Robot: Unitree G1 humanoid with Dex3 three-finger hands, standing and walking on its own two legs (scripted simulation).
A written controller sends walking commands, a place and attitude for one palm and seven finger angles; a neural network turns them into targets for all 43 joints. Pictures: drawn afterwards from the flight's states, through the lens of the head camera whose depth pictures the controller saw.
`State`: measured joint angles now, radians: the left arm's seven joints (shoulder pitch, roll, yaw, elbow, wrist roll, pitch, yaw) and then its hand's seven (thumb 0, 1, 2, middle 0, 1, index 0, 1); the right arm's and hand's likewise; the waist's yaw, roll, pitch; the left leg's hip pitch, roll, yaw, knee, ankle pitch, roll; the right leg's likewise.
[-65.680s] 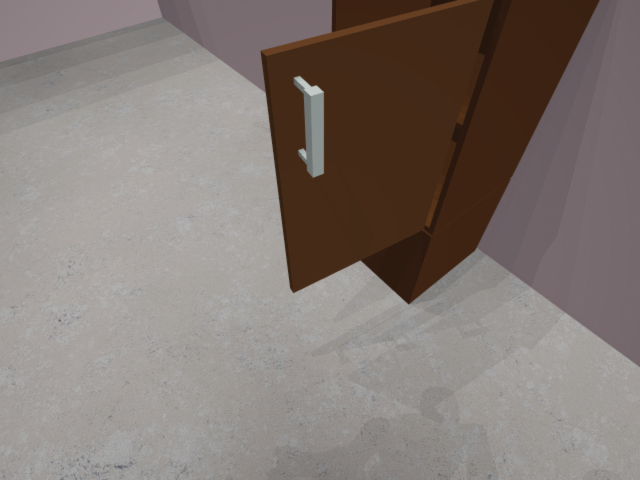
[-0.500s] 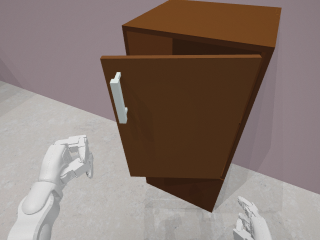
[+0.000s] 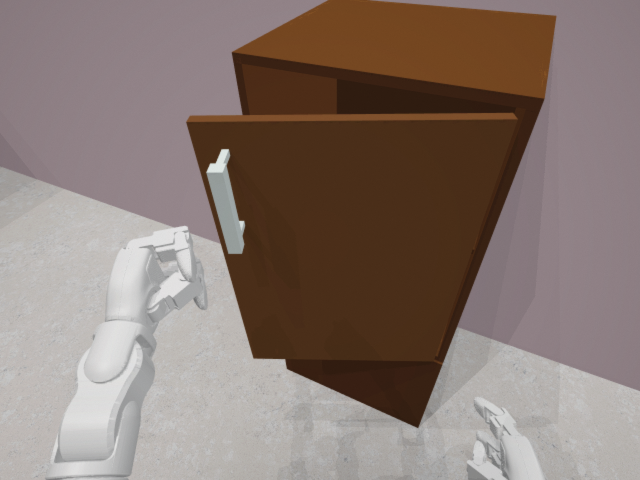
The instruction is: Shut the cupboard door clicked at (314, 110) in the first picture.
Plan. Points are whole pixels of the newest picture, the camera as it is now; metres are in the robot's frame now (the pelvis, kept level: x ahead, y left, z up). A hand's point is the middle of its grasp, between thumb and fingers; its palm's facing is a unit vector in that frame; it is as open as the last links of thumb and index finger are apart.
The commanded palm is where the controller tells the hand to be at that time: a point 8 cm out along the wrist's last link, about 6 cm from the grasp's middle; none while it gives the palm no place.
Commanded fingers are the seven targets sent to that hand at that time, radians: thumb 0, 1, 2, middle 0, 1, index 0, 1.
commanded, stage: bring the fist close to the handle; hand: left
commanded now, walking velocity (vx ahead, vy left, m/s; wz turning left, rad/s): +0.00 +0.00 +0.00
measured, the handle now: (230, 203) +0.44 +0.18 +0.14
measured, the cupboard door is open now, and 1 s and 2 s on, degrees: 24 24 9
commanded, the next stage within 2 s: push the door shut along its arc in 0.78 s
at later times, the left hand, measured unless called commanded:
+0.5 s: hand (242, 256) +0.33 +0.13 +0.14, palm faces +0.05 -1.00 -0.02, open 3.1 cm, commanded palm +0.30 +0.18 +0.15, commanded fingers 0.00 0.90 0.90 -1.30 -1.50 -1.30 -1.50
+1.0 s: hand (239, 252) +0.33 +0.13 +0.15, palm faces +0.05 -1.00 -0.02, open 3.1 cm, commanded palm +0.32 +0.18 +0.15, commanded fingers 0.00 0.90 0.90 -1.30 -1.50 -1.30 -1.50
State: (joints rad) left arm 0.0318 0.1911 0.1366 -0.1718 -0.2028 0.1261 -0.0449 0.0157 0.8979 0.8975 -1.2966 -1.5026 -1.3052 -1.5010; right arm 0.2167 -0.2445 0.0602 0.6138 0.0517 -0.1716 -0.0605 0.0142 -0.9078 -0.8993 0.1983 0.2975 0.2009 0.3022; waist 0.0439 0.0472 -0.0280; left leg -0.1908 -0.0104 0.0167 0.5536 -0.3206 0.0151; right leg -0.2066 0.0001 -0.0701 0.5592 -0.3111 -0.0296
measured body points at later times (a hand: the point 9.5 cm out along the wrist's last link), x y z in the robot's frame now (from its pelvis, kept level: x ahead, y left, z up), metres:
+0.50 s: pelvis +0.00 +0.00 +0.00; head -0.02 -0.02 +0.45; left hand +0.32 +0.19 +0.15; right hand +0.18 -0.22 -0.09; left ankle -0.01 +0.11 -0.73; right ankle +0.00 -0.10 -0.73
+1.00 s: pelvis -0.01 +0.00 +0.00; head -0.04 -0.01 +0.45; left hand +0.32 +0.19 +0.16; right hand +0.16 -0.22 -0.08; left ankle -0.01 +0.11 -0.73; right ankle +0.00 -0.10 -0.73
